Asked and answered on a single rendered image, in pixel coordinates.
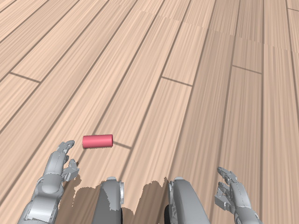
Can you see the left robot arm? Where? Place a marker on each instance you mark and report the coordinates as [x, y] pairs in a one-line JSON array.
[[43, 207]]

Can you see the left robot hand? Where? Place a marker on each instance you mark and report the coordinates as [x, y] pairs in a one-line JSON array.
[[57, 159]]

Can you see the right robot arm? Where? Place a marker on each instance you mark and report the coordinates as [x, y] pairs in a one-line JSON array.
[[246, 215]]

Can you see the can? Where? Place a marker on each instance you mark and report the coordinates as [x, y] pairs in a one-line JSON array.
[[97, 141]]

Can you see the right robot hand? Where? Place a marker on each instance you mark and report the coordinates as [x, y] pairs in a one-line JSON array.
[[235, 194]]

